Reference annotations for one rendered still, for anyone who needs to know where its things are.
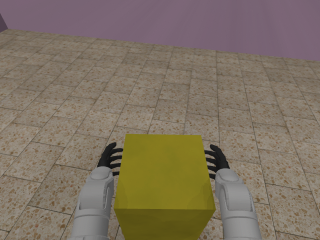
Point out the right robot forearm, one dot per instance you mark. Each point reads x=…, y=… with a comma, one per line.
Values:
x=237, y=209

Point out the carton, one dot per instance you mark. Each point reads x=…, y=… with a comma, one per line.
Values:
x=164, y=190

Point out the robot right hand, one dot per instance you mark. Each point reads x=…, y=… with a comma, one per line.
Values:
x=219, y=161

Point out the robot left hand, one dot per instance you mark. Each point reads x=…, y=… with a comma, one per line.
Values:
x=106, y=158

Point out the left robot forearm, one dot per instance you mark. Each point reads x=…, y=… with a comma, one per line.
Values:
x=93, y=209

